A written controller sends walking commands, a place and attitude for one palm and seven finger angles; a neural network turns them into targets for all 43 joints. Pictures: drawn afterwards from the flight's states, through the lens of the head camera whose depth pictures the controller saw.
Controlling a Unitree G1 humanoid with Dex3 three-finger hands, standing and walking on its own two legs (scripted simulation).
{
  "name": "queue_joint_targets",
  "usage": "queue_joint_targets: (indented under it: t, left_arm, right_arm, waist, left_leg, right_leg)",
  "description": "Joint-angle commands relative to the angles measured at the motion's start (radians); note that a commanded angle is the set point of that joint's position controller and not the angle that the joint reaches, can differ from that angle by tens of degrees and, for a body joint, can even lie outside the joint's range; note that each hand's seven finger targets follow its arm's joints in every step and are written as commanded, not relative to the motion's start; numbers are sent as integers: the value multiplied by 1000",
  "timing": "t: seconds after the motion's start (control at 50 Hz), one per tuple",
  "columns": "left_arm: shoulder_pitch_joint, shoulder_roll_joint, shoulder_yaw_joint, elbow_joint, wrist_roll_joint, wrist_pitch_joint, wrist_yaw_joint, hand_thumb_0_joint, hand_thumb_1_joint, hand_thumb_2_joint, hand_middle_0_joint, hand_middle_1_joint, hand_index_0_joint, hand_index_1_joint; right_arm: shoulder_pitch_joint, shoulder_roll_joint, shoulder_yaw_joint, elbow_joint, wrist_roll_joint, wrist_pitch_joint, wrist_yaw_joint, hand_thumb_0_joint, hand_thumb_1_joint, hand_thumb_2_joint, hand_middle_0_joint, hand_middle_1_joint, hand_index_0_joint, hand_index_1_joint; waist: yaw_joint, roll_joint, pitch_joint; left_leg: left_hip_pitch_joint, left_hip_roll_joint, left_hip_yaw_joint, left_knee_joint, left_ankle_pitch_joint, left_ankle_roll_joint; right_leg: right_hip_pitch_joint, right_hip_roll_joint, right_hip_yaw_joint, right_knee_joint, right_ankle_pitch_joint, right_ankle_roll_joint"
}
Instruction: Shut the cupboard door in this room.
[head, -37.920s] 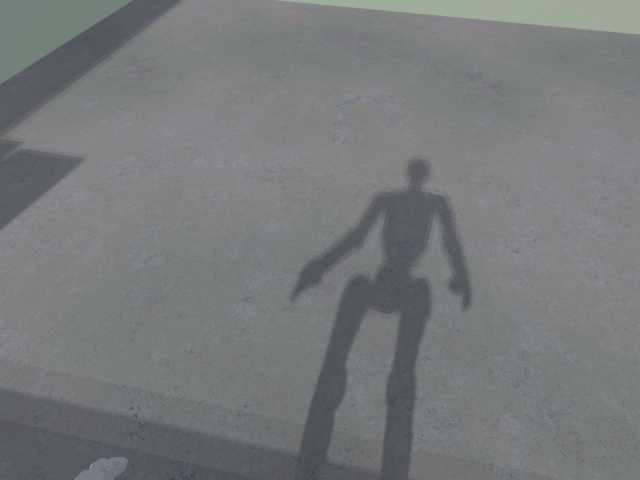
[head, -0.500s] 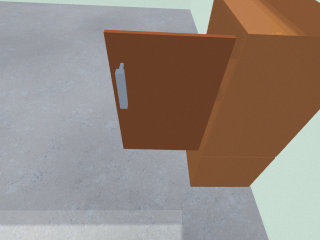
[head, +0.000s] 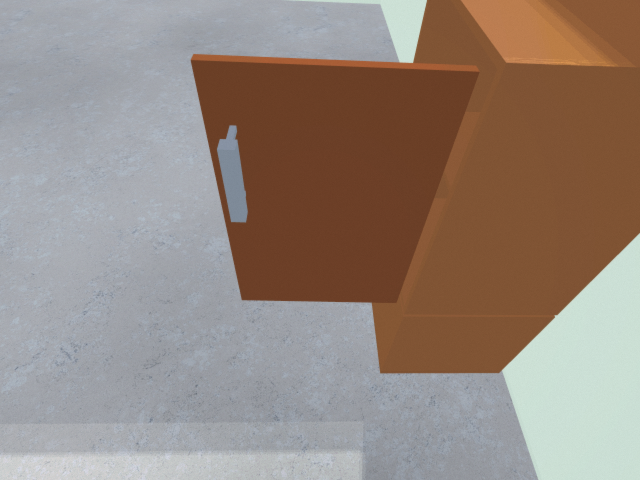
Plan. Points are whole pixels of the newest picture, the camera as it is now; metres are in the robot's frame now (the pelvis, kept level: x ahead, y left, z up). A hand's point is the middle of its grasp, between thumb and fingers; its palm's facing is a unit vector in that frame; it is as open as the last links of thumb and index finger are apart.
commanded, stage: shuffle to correct the standing spot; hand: left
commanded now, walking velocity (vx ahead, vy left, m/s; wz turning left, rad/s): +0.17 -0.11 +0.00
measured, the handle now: (235, 175) +0.53 +0.18 +0.07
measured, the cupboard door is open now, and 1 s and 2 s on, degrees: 89 89 89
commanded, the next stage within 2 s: come to a stop and stand still in 0.36 s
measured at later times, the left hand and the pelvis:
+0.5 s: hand out of the picture +0.12 +0.14 -0.17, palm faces +0.12 -0.97 -0.23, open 7.3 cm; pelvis +0.08 -0.05 +0.00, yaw +5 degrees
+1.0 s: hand out of the picture +0.11 +0.13 -0.16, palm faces +0.15 -0.95 -0.28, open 7.3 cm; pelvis +0.11 -0.07 +0.00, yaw +5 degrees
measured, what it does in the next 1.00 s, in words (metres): walks ahead: right foot, then left foot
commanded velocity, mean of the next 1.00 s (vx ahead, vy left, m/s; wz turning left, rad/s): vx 0.01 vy -0.04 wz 0.06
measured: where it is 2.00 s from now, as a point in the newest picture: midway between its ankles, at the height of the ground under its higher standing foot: outside the picture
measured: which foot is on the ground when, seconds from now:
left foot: down 0.00-0.36, up 0.38-0.56, down 0.58-0.94, up 0.96-1.00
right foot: down 0.00-0.10, up 0.12-0.34, down 0.36-1.00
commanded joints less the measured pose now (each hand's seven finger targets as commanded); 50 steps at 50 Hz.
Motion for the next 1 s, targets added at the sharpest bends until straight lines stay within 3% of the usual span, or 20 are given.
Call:
queue_joint_targets:
  t: [0.0,0.04,0.08,0.1,0.14,0.24,0.3,0.34,0.36,0.38,0.44,0.5,0.54,0.58,0.72,0.82,0.88,0.9,0.92,0.98]
  left_arm:
    - [75,113,28,-12,-2,-17,14,0,900,900,-200,-300,-200,-300]
    - [43,93,24,-15,-2,-14,9,0,900,900,-200,-300,-200,-300]
    - [-64,63,12,-70,1,-17,6,0,900,900,-200,-300,-200,-300]
    - [-141,82,22,-99,7,-16,5,0,900,900,-200,-300,-200,-300]
    - [-173,60,32,-118,3,-13,-10,0,900,900,-200,-300,-200,-300]
    - [-147,39,41,-124,-4,1,-32,0,900,900,-200,-300,-200,-300]
    - [-2,97,57,-81,2,-13,-22,0,900,900,-200,-300,-200,-300]
    - [76,237,77,-77,0,-24,1,0,900,900,-200,-300,-200,-300]
    - [38,227,76,-92,-5,-23,9,0,900,900,-200,-300,-200,-300]
    - [-16,214,76,-101,-2,-29,12,0,900,900,-200,-300,-200,-300]
    - [-146,169,57,-133,10,-34,14,0,900,900,-200,-300,-200,-300]
    - [-167,172,50,-130,1,-29,10,0,900,900,-200,-300,-200,-300]
    - [-156,138,32,-117,-14,-21,8,0,900,900,-200,-300,-200,-300]
    - [-88,84,20,-112,-16,-11,12,0,900,900,-200,-300,-200,-300]
    - [-71,123,31,-109,-10,10,27,0,900,900,-200,-300,-200,-300]
    - [-70,93,50,-155,-5,29,21,0,900,900,-200,-300,-200,-300]
    - [6,107,51,-151,5,10,21,0,900,900,-200,-300,-200,-300]
    - [-24,172,56,-160,16,2,25,0,900,900,-200,-300,-200,-300]
    - [-60,201,53,-167,10,0,23,0,900,900,-200,-300,-200,-300]
    - [-132,163,41,-175,8,-7,29,0,900,900,-200,-300,-200,-300]
  right_arm:
    - [3,-54,-7,-58,-5,-33,-5,0,-900,-900,200,300,200,300]
    - [71,-80,-11,-25,-6,-40,-11,0,-900,-900,200,300,200,300]
    - [260,-172,-40,34,-21,-44,-31,0,-900,-900,200,300,200,300]
    - [278,-170,-34,42,-23,-43,-39,0,-900,-900,200,300,200,300]
    - [175,-156,-30,4,-19,-48,-38,0,-900,-900,200,300,200,300]
    - [-9,-171,-47,-63,-21,-41,-24,0,-900,-900,200,300,200,300]
    - [-19,-146,-50,-70,-19,-24,-9,0,-900,-900,200,300,200,300]
    - [-45,-59,-33,-133,-14,-13,5,0,-900,-900,200,300,200,300]
    - [-79,-73,-38,-150,-16,-9,9,0,-900,-900,200,300,200,300]
    - [-98,-73,-39,-151,-18,-9,15,0,-900,-900,200,300,200,300]
    - [-34,-57,-36,-132,-18,-5,27,0,-900,-900,200,300,200,300]
    - [34,-19,-13,-104,-12,-12,20,0,-900,-900,200,300,200,300]
    - [72,-60,-6,-77,-7,-25,13,0,-900,-900,200,300,200,300]
    - [21,-171,-18,-95,-9,-28,4,0,-900,-900,200,300,200,300]
    - [-64,-177,-49,-128,4,-3,-27,0,-900,-900,200,300,200,300]
    - [-144,-192,-71,-170,-11,18,-25,0,-900,-900,200,300,200,300]
    - [-199,-150,-67,-188,-3,24,-13,0,-900,-900,200,300,200,300]
    - [-168,-91,-62,-198,4,29,-5,0,-900,-900,200,300,200,300]
    - [-168,-61,-58,-203,5,46,-1,0,-900,-900,200,300,200,300]
    - [-187,-59,-49,-181,1,54,-1,0,-900,-900,200,300,200,300]
  waist:
    - [-16,-99,84]
    - [-48,41,66]
    - [-119,273,58]
    - [-117,166,95]
    - [-66,78,94]
    - [5,139,57]
    - [72,-28,-5]
    - [102,-333,-19]
    - [87,-197,19]
    - [62,-213,46]
    - [-14,-163,42]
    - [-39,-116,35]
    - [-42,-30,-12]
    - [4,120,-47]
    - [-16,141,-88]
    - [-4,147,-81]
    - [46,-9,-107]
    - [19,-220,-78]
    - [17,-269,-38]
    - [-1,-195,-14]
  left_leg:
    - [-65,38,19,21,26,-4]
    - [101,94,-65,-89,185,21]
    - [369,346,-442,-255,506,163]
    - [340,408,-484,-265,591,210]
    - [230,380,-396,-285,502,202]
    - [-42,254,-236,-333,67,121]
    - [-192,119,-154,-102,-168,36]
    - [-386,-1,8,364,-356,-23]
    - [-391,40,-21,495,-315,-19]
    - [-402,77,-43,540,-270,-19]
    - [-211,93,-18,380,-179,-35]
    - [22,33,59,59,-4,-62]
    - [191,60,3,-161,219,-69]
    - [137,248,-166,-168,587,21]
    - [322,244,-129,-125,1031,59]
    - [222,303,-152,-143,846,133]
    - [111,182,-73,-5,449,29]
    - [-7,46,14,84,92,-37]
    - [-55,-5,-8,192,-213,-60]
    - [-105,13,-73,373,-226,-63]
  right_leg:
    - [-28,-162,157,-118,138,-126]
    - [-121,-83,47,47,234,-84]
    - [-451,19,-51,422,-142,-22]
    - [-519,-27,23,539,-208,-32]
    - [-483,-89,67,526,-123,-18]
    - [-155,-64,-9,188,50,3]
    - [152,-34,-28,-48,116,2]
    - [177,-396,451,-328,-252,-164]
    - [95,-423,485,-366,-334,-232]
    - [38,-390,461,-348,-285,-231]
    - [-103,-297,171,-262,26,-183]
    - [-179,-229,60,-169,242,-140]
    - [-186,-150,0,-41,295,-60]
    - [-102,-87,-25,-28,117,18]
    - [-147,-66,-16,76,131,15]
    - [-183,-37,22,225,-58,5]
    - [-47,-77,65,-86,345,6]
    - [-23,-223,236,-139,589,-43]
    - [-72,-336,293,-176,647,-142]
    - [-64,-278,232,-131,730,-216]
